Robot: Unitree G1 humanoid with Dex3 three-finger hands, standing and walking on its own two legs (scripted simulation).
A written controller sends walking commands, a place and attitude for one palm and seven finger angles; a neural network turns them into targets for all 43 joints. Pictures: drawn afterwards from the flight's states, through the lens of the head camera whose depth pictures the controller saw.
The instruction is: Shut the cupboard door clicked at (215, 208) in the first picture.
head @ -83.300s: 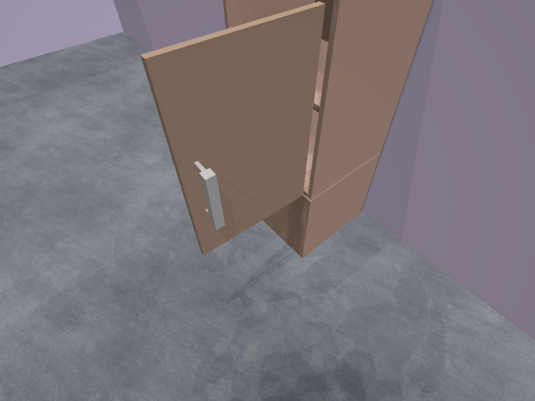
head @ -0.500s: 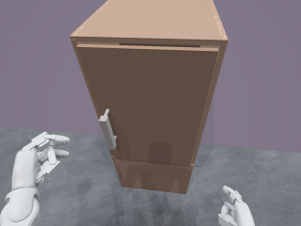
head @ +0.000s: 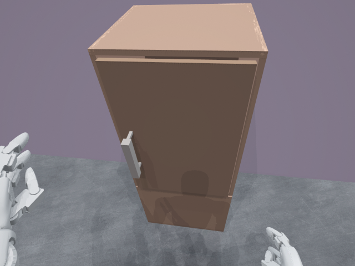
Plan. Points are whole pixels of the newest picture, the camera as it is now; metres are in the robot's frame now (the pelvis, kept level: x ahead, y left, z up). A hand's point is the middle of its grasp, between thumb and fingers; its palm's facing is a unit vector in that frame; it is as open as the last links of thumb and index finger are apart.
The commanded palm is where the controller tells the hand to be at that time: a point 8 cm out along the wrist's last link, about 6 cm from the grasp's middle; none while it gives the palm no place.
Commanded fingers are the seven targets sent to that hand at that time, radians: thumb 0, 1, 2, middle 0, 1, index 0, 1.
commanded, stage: draw the hand back to the body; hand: left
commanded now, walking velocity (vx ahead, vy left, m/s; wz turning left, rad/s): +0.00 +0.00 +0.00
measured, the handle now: (133, 155) +0.47 +0.23 -0.09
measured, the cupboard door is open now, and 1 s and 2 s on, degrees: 0 0 0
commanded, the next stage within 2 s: step back with the hand held close in 0.14 s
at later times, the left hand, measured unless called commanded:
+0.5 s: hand (36, 193) +0.18 +0.27 +0.15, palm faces +0.41 -0.78 -0.47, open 7.4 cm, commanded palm +0.13 +0.31 +0.17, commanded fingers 0.00 0.90 0.90 -0.20 -0.30 -0.20 -0.30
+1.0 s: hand out of the picture +0.10 +0.29 +0.16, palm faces +0.50 -0.75 -0.44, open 7.4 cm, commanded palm +0.05 +0.32 +0.17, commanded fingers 0.00 0.90 0.90 -0.20 -0.30 -0.20 -0.30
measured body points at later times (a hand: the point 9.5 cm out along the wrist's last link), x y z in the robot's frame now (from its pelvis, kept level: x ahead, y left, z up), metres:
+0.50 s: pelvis -0.02 +0.01 +0.00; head -0.02 -0.01 +0.45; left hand +0.16 +0.31 +0.18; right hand +0.16 -0.24 -0.09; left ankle -0.02 +0.11 -0.74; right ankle -0.01 -0.12 -0.74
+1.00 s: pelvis -0.09 +0.02 -0.02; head -0.10 +0.02 +0.43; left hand +0.07 +0.33 +0.18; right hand +0.07 -0.22 -0.10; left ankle -0.03 +0.11 -0.74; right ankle -0.01 -0.12 -0.74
